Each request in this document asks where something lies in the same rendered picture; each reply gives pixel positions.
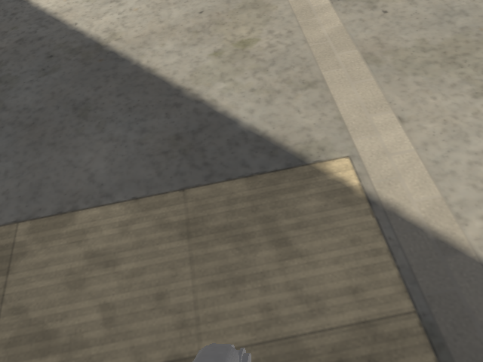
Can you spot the robot left thigh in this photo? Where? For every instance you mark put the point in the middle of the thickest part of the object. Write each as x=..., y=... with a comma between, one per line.
x=222, y=353

